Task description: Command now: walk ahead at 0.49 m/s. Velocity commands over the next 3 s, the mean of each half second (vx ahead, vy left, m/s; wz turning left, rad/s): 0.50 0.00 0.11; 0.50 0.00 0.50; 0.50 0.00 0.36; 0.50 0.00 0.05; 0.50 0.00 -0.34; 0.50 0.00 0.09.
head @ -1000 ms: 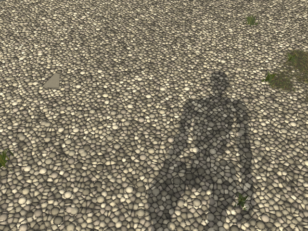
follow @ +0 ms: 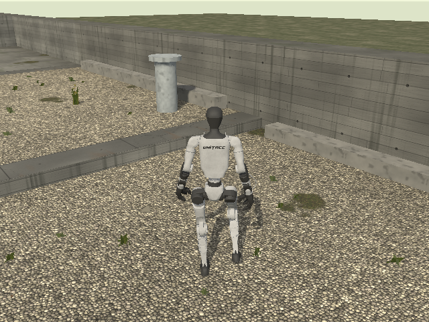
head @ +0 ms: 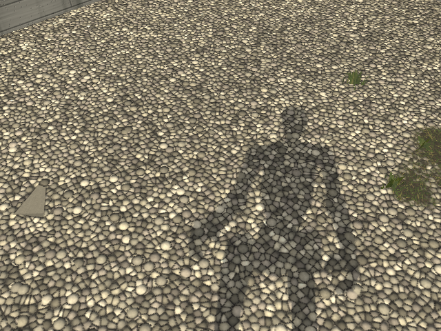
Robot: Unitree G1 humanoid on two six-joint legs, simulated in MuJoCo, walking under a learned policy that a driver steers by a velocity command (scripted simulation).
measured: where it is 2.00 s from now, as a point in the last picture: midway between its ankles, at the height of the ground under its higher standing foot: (157, 205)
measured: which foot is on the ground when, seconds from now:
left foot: down 0.00-0.32, up 0.34-0.84, down 0.86-1.00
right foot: up 0.00-0.28, down 0.30-0.88, up 0.90-1.00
